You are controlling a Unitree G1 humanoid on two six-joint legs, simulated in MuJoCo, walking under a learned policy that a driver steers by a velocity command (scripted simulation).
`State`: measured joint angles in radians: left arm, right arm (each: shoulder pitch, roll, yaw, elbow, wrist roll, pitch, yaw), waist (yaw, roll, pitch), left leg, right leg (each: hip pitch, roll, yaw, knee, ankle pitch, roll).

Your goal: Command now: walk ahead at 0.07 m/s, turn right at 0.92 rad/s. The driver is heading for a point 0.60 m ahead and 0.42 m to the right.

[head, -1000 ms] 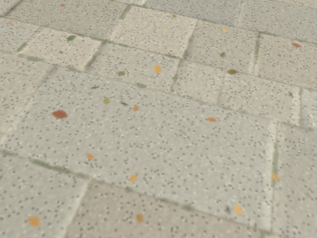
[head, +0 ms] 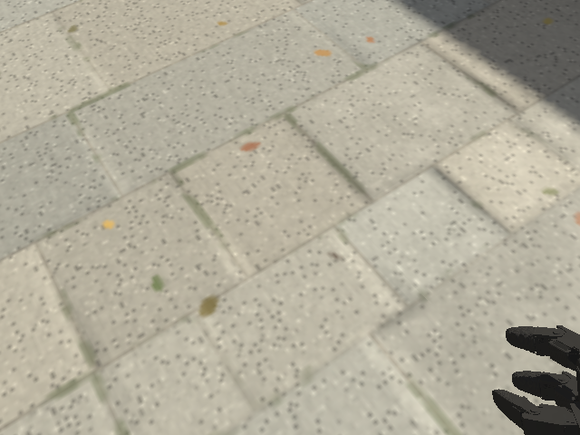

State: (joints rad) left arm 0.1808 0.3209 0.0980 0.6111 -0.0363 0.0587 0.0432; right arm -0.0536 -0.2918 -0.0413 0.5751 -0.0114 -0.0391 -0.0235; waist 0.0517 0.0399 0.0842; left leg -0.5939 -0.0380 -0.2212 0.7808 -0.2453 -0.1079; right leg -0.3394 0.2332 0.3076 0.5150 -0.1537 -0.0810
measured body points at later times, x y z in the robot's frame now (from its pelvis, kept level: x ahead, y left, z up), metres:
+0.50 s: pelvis +0.12 +0.02 +0.00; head +0.12 +0.01 +0.45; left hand +0.31 +0.24 -0.10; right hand +0.12 -0.28 -0.12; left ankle +0.14 +0.15 -0.72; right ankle +0.08 -0.08 -0.74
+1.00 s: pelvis +0.42 -0.03 +0.00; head +0.43 -0.04 +0.45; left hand +0.67 +0.15 -0.10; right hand +0.33 -0.32 -0.11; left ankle +0.41 +0.11 -0.73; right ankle +0.36 -0.13 -0.64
